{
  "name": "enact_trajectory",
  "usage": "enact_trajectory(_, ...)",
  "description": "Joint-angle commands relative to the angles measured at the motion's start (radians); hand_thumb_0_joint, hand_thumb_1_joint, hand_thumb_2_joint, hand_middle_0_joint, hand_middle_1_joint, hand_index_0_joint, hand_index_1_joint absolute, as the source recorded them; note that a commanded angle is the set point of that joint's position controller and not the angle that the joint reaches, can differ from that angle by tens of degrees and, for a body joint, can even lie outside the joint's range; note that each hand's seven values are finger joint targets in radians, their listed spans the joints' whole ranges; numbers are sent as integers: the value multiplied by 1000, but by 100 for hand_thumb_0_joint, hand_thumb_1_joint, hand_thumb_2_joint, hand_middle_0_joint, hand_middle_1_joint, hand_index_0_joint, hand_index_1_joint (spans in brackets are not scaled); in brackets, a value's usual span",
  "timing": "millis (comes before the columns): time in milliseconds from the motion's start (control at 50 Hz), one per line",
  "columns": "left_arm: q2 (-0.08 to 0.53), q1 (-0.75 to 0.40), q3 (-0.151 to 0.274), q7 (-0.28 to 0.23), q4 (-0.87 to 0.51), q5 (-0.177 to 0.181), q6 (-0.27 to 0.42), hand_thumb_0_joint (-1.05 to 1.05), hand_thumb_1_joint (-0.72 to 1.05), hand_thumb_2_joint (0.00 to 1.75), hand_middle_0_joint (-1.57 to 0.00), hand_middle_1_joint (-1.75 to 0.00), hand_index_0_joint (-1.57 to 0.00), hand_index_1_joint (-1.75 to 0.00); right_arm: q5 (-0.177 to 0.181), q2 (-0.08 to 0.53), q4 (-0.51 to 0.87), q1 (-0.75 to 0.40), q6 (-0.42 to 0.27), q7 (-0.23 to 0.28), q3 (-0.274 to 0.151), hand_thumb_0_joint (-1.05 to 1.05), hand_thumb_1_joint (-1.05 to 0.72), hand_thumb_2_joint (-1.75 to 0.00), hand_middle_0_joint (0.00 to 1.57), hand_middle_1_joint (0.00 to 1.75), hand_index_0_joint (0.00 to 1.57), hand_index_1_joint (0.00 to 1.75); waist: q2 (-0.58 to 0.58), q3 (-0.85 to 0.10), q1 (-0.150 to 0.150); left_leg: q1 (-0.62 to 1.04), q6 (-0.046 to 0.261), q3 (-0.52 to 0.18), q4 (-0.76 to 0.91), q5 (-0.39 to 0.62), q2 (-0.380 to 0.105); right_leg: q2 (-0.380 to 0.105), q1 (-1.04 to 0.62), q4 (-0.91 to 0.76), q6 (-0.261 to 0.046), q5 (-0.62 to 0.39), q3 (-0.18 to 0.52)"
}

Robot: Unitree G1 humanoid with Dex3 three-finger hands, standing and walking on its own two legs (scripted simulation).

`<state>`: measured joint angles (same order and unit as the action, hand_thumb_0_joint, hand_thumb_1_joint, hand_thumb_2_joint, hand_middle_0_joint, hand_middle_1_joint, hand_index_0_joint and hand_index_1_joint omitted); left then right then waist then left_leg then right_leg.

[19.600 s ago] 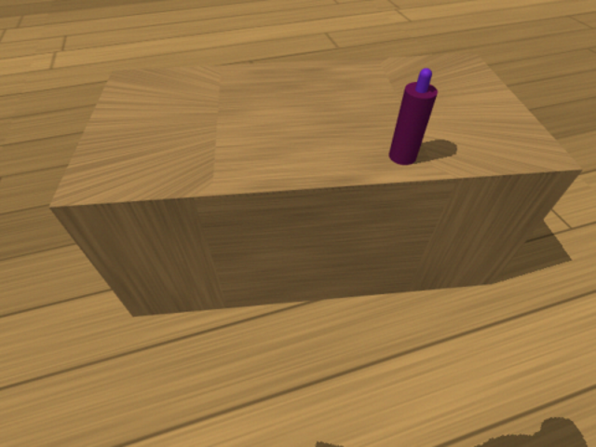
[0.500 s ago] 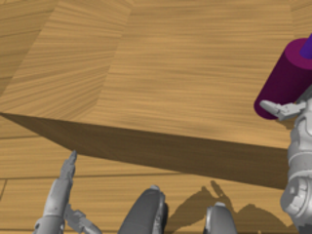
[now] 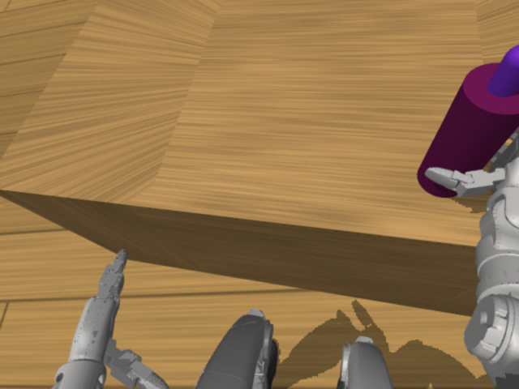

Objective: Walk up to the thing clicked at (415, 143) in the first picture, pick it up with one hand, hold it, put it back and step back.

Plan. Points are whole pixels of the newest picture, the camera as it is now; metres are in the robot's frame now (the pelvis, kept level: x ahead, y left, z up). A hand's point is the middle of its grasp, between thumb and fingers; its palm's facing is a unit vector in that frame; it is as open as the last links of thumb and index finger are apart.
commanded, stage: open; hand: right
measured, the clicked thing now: (473, 129) +0.48 -0.19 +0.07
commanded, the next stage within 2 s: withdraw in 0.18 s
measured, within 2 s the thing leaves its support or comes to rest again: neither
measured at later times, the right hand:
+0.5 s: hand (479, 147) +0.49 -0.22 +0.03, palm faces +0.20 +0.98 +0.01, open 14.0 cm
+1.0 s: hand out of the picture +0.46 -0.32 +0.12, palm faces +0.34 +0.90 -0.26, open 17.1 cm
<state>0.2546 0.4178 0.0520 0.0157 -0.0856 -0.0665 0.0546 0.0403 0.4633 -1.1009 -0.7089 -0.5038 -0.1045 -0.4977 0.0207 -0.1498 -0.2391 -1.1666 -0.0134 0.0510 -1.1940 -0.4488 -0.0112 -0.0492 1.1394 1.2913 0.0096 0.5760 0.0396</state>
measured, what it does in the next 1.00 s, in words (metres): rises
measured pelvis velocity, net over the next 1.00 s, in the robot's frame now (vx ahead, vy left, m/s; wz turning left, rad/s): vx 0.02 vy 0.00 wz -0.01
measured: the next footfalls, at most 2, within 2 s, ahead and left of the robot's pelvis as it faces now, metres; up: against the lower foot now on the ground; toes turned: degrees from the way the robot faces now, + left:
none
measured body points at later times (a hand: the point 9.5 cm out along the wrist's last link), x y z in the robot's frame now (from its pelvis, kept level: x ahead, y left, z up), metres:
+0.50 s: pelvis +0.00 +0.00 +0.00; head +0.13 -0.05 +0.43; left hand +0.15 +0.27 +0.03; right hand +0.47 -0.27 +0.03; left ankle +0.06 +0.13 -0.62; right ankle +0.01 -0.12 -0.62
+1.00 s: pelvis +0.02 +0.00 +0.07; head +0.10 -0.03 +0.51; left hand +0.17 +0.26 +0.03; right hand +0.44 -0.37 +0.14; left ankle +0.06 +0.13 -0.62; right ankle +0.01 -0.12 -0.62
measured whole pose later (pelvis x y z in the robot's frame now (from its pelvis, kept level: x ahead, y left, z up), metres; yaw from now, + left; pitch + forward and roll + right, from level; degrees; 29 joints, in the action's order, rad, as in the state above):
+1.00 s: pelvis +0.02 +0.00 +0.07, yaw -1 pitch +15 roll +2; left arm 0.26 0.38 0.01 0.00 0.17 0.02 -0.03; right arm -0.06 0.66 -1.16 -0.74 -0.11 -0.05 -0.43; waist 0.01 -0.11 -0.12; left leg -0.78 -0.02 0.03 -0.86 -0.34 -0.01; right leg -0.04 0.75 0.94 0.00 0.46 0.01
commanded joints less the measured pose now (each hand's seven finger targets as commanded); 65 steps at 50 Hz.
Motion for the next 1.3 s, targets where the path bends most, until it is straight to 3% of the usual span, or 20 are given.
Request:
enact_trajectory(0, 162, 54, 123, -20, -165, -2, 47, 0, -55, 5, -5, -4, -4, -4, -2, 197, 184, -351, -63, -4, 2, 0, 31, -51, 89, 74, 90, 74, -197, -479, -11, 311, 36, -14, 105, 267, 36, 30, -278, -174, -11, -345, 2)
enact_trajectory(220, 168, 35, 129, -23, -172, 2, 53, 0, -56, 6, -5, -5, -4, -5, -3, 235, 209, -397, -66, 8, -16, 0, 38, -33, 64, 51, 64, 51, -185, -501, -4, 339, 32, -25, 118, 254, 31, 33, -261, -168, -16, -305, -4)
enact_trajectory(260, 153, 23, 112, -20, -187, 0, 55, 0, -51, 2, -4, -5, -6, -3, -1, 195, 209, -385, -65, 7, 2, 0, 42, -32, 54, 45, 54, 45, -191, -505, -9, 345, 33, -27, 119, 251, 30, 33, -258, -172, -17, -300, -4)
enact_trajectory(280, 158, 35, 117, -21, -171, 0, 53, 0, -55, 5, -5, -5, -5, -5, -2, 207, 203, -380, -66, 10, -7, 0, 43, -24, 62, 41, 62, 41, -197, -496, -7, 334, 35, -19, 113, 256, 32, 32, -267, -175, -13, -314, -1)
enact_trajectory(440, 185, 59, 133, -27, -162, 7, 39, 0, -51, 2, -4, -5, -6, -3, -6, 351, 268, -418, -52, 18, -65, 0, 38, -31, 34, 35, 34, 35, -253, -547, 22, 384, 38, -16, 147, 263, 35, 33, -356, -211, -7, -347, -4)
enact_trajectory(600, 169, -37, 91, -42, -100, 28, 25, 0, -54, 4, -5, -4, -5, -4, 12, 394, 336, -512, 40, -17, -46, 0, 42, -19, 21, 21, 21, 21, -280, -510, 63, 417, 45, -3, 232, 245, 42, 26, -486, -312, 6, -394, 3)
enact_trajectory(640, 178, 43, 98, -46, 17, 30, 16, 0, -54, 4, -5, -4, -5, -4, 15, 333, 169, -392, 90, -43, -10, 0, 43, -17, 19, 19, 19, 19, -231, -401, 47, 404, 42, 8, 257, 248, 46, 25, -473, -334, 6, -411, 5)
enact_trajectory(660, 131, -12, 39, -40, 6, 37, 21, 0, -55, 5, -5, -4, -5, -5, 20, 288, 116, -352, 112, -62, 12, 0, 41, -15, 19, 17, 18, 17, -196, -369, 63, 411, 39, 10, 271, 251, 45, 25, -459, -345, 3, -413, 7)
enact_trajectory(700, 157, -41, 67, -51, -5, 42, 32, 0, -55, 5, -5, -4, -5, -4, 36, 348, 219, -475, 115, -78, -15, 0, 45, -13, 16, 14, 16, 14, -190, -453, 61, 475, 36, 1, 280, 295, 39, 25, -498, -352, -2, -440, 4)
enact_trajectory(740, 151, -36, 60, -51, 19, 51, 38, 0, -59, 9, -7, -7, -5, -10, 50, 286, 100, -377, 149, -111, 20, 0, 49, -5, 8, 6, 8, 6, -131, -357, 47, 474, 33, 4, 307, 278, 37, 28, -468, -373, -11, -389, 0)
enact_trajectory(760, 179, -54, 61, -54, -48, 69, 13, 0, -56, 6, -7, -6, -6, -7, -66, 550, 58, -298, 215, -51, -21, 0, 50, -4, 6, 5, 6, 5, -136, -386, 142, 581, 36, 1, 355, 260, 33, 40, -500, -434, -1, -393, -14)
enact_trajectory(800, 164, 34, 81, -51, 45, 71, -18, 0, -56, 5, -6, -5, -5, -6, -44, 361, 160, -468, 247, -13, 102, 0, 54, -3, 5, 5, 6, 5, -155, -351, 76, 545, 35, -4, 370, 284, 35, 38, -538, -444, -4, -402, -25)
enact_trajectory(860, 155, 67, 65, -37, 104, 84, -31, 0, -56, 5, -6, -5, -5, -6, -73, 454, 121, -388, 307, 30, 73, 0, 53, -3, 6, 5, 6, 5, -122, -319, 99, 568, 31, -1, 401, 329, 33, 39, -571, -459, -6, -448, -33)
enact_trajectory(880, 167, 35, 67, -34, 99, 86, -40, 0, -55, 5, -6, -5, -5, -6, -87, 537, 113, -377, 323, 47, 30, 0, 54, -3, 5, 5, 6, 5, -97, -329, 122, 614, 31, -3, 410, 343, 29, 43, -549, -465, -10, -451, -36)
enact_trajectory(920, 167, -20, 63, -31, 108, 92, -47, 0, -55, 7, -6, -5, -5, -6, -99, 612, 193, -453, 330, 77, 5, 0, 50, -6, 6, 5, 6, 5, -123, -360, 148, 670, 29, -18, 427, 368, 18, 48, -569, -478, -13, -461, -49)
enact_trajectory(1100, 141, -140, 21, -35, 192, 112, -51, 0, -56, 8, -5, -4, -4, -5, -78, 422, 233, -217, 383, 131, 108, 0, 54, -5, 6, 5, 6, 5, -182, -376, 186, 730, 36, 7, 489, 395, 28, 32, -736, -566, 10, -569, -50)
enact_trajectory(1140, 190, -108, 60, -46, 210, 115, -56, 0, -56, 8, -5, -4, -4, -5, -69, 461, 212, 3, 407, 143, 56, 0, 54, -5, 6, 5, 6, 5, -133, -354, 200, 765, 34, 21, 498, 435, 29, 30, -757, -580, 8, -619, -49)
enact_trajectory(1180, 145, -100, 30, -48, 206, 122, -55, 0, -56, 8, -6, -4, -4, -5, -40, 342, 433, 5, 410, 140, 148, 0, 52, -6, 6, 5, 6, 5, -163, -325, 204, 782, 35, 15, 512, 435, 21, 34, -770, -600, 6, -600, -60)
enact_trajectory(1200, 191, -77, 79, -58, 206, 124, -55, 0, -56, 7, -5, -4, -4, -5, -34, 351, 432, 145, 425, 147, 120, 0, 52, -5, 6, 5, 6, 5, -124, -315, 209, 794, 34, 19, 515, 447, 21, 35, -780, -605, 3, -610, -61)
enact_trajectory(1280, 168, -20, 87, -70, 275, 136, -67, 0, -54, 6, -5, -4, -5, -5, 10, 276, 783, 409, 456, 159, 143, 0, 51, -5, 6, 5, 6, 5, -129, -207, 241, 807, 37, 20, 542, 444, 15, 35, -786, -642, 2, -603, -66)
